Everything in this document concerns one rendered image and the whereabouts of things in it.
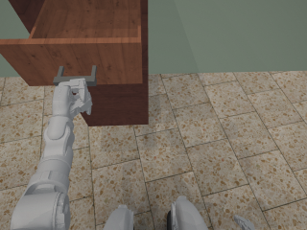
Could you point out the left robot upper arm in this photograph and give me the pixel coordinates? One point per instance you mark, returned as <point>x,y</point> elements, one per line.
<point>46,211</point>

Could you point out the robot left forearm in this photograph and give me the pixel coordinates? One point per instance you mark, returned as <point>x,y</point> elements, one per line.
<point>52,173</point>

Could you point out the robot left hand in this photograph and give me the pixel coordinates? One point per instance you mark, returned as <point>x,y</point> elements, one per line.
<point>64,103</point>

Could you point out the handle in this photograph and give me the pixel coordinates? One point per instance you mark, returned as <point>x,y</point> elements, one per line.
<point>90,80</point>

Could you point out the cabinet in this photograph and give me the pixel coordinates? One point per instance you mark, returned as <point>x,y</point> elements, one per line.
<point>125,104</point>

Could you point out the robot right hand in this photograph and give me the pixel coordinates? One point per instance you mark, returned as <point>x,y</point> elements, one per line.
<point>245,224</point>

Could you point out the robot left shin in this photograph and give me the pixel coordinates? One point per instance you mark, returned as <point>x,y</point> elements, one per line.
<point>122,206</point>

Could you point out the drawer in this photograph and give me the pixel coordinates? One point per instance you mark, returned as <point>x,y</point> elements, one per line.
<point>78,34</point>

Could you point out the robot right thigh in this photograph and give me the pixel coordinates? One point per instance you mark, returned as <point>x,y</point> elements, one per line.
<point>186,216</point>

